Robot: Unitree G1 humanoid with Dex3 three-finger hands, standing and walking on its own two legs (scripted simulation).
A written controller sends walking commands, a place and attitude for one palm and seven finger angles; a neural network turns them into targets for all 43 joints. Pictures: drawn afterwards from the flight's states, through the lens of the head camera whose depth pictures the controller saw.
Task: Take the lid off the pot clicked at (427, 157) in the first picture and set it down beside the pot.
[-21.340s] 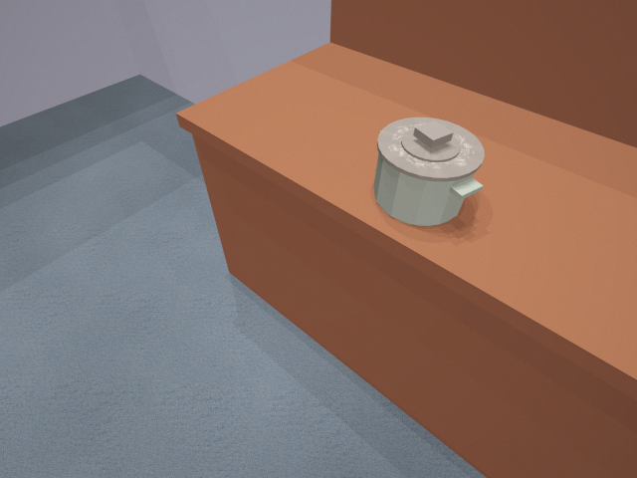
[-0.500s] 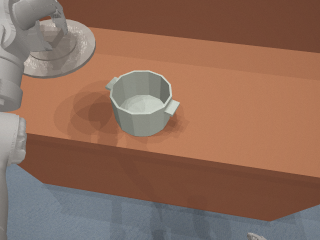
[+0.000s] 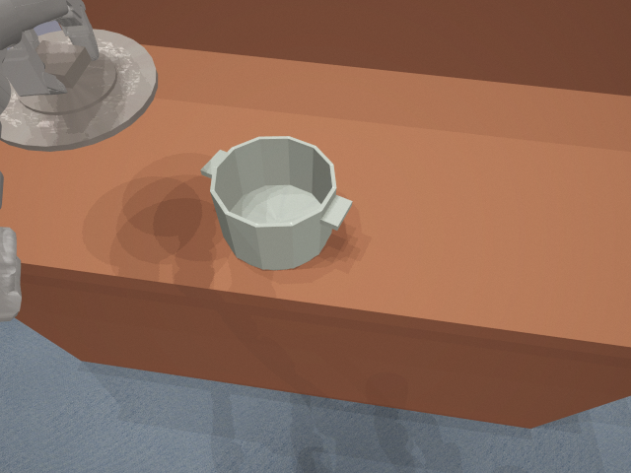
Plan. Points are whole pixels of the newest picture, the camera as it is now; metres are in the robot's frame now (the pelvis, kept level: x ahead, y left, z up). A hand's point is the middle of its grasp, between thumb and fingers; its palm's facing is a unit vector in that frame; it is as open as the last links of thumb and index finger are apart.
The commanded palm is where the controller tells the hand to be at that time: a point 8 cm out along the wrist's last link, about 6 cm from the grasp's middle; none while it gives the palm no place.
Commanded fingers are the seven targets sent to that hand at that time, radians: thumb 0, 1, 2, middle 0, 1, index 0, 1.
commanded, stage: lower the lid onto the table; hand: left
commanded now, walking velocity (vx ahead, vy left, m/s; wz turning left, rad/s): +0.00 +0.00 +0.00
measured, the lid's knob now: (57, 64) +0.51 +0.29 +0.23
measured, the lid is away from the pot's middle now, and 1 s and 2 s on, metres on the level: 0.23 0.22 0.23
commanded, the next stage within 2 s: none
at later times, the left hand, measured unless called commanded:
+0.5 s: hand (66, 101) +0.48 +0.28 +0.20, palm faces -0.35 -0.06 -0.93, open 8.4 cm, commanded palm +0.50 +0.27 +0.27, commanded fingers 0.00 0.61 1.08 -0.74 -0.98 -0.72 -0.97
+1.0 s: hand (86, 118) +0.50 +0.28 +0.17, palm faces -0.39 -0.07 -0.92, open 8.3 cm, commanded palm +0.51 +0.27 +0.24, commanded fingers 0.00 0.61 1.08 -0.74 -0.98 -0.72 -0.97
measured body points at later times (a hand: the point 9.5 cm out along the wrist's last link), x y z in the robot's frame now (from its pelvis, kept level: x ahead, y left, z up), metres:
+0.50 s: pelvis +0.00 +0.00 +0.00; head +0.07 +0.02 +0.44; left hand +0.50 +0.28 +0.25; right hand +0.05 -0.28 -0.12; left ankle -0.01 +0.03 -0.74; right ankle -0.03 -0.14 -0.74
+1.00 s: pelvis +0.01 +0.01 +0.00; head +0.08 +0.03 +0.44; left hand +0.51 +0.28 +0.22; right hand +0.03 -0.27 -0.12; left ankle -0.01 +0.03 -0.74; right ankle -0.03 -0.14 -0.74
